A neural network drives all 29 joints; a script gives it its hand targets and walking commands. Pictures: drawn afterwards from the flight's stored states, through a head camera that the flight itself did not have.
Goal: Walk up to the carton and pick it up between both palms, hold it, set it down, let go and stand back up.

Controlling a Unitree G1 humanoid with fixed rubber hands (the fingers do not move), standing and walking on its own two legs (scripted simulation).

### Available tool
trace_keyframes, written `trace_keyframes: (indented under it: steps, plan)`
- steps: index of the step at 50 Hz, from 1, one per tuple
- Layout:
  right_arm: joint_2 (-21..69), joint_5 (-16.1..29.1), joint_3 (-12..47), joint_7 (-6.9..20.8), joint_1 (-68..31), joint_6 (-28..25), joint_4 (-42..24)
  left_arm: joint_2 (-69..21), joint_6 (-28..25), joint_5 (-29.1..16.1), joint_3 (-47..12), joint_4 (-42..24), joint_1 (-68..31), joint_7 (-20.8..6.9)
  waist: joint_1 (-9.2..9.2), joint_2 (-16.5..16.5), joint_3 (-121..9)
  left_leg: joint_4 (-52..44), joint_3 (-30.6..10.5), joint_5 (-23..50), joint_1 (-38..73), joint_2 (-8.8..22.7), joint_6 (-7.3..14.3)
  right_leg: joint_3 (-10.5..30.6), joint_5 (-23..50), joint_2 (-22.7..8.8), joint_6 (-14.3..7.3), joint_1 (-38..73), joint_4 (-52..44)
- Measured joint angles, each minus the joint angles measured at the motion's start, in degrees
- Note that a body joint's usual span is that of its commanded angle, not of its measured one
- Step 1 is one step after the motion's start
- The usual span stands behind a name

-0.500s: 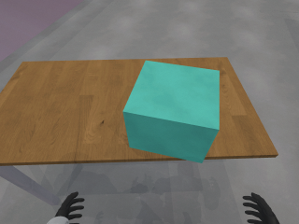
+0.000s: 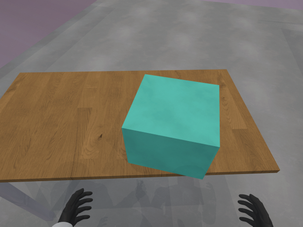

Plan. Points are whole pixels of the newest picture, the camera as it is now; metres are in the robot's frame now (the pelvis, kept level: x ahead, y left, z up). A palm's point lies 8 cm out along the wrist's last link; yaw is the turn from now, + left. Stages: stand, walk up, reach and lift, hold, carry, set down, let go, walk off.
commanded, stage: reach and lift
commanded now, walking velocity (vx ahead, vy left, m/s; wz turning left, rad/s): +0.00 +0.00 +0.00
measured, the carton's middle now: (172, 124) +0.43 -0.02 +0.00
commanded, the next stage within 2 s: none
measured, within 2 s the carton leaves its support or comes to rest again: neither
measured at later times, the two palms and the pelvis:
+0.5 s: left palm (63, 215) +0.15 +0.24 -0.01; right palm (260, 226) +0.16 -0.21 -0.01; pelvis +0.00 +0.00 +0.00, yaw +1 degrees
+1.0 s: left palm (64, 191) +0.19 +0.25 +0.02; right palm (251, 196) +0.21 -0.20 +0.02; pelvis -0.01 +0.01 +0.00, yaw +2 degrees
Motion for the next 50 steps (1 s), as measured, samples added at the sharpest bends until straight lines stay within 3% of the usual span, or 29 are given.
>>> trace_keyframes:
  steps: [19,29,37,50]
  plan:
    - [2.8,6.2,2.8,-5.7,4.9,-5.3,-6.8,1.9,-12.0,-4.5,-1.7,-5.3,4.9,-4.1,0.46,1.8,-1.4,-0.9,-1.3,-0.4,1.5,-0.1,-0.1,-1.2,0.4,0.0,0.0,3.1,-3.2]
    - [3.3,8.5,3.3,-6.7,7.5,-4.7,-13.9,3.9,-15.6,-8.9,-3.6,-8.3,5.5,-3.8,0.47,0.9,-0.9,1.0,-1.0,-0.5,0.4,0.0,0.2,-0.4,0.7,0.2,-0.1,1.9,-1.6]
    - [3.9,9.1,3.7,-6.7,5.2,-1.1,-17.8,4.5,-15.2,-10.9,-6.0,-9.6,2.0,-2.1,0.47,0.4,-0.6,2.4,-1.5,-0.1,-1.5,-0.3,0.6,0.1,0.6,0.3,-1.0,0.1,0.0]
    - [2.2,9.3,0.6,-7.0,-5.6,8.1,-18.0,6.7,-8.2,-13.5,-5.8,-8.9,-7.0,0.2,0.26,1.0,-1.3,3.0,-2.2,0.0,-4.6,-1.5,1.2,1.0,-0.3,-0.1,-1.2,-3.1,1.7]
